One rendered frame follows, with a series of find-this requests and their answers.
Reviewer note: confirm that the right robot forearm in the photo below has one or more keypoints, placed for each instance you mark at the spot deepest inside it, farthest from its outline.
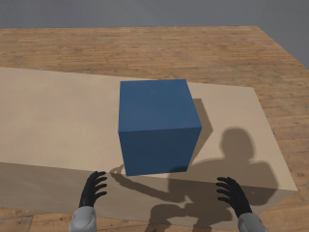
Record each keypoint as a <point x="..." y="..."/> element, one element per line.
<point x="249" y="222"/>

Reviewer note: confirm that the robot right hand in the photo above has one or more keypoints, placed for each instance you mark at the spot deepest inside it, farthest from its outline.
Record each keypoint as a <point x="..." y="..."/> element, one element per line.
<point x="237" y="200"/>

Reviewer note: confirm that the carton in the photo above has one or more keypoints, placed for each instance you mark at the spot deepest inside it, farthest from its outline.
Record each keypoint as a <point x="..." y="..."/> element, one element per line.
<point x="158" y="126"/>

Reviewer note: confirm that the pedestal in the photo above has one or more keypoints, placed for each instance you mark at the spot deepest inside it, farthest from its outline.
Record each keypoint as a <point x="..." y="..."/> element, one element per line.
<point x="58" y="128"/>

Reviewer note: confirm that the robot left hand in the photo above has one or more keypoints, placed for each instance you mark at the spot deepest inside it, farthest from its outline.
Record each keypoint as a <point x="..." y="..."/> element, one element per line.
<point x="89" y="195"/>

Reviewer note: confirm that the left robot forearm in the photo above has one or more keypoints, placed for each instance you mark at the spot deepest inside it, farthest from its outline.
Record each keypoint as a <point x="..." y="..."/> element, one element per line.
<point x="84" y="219"/>

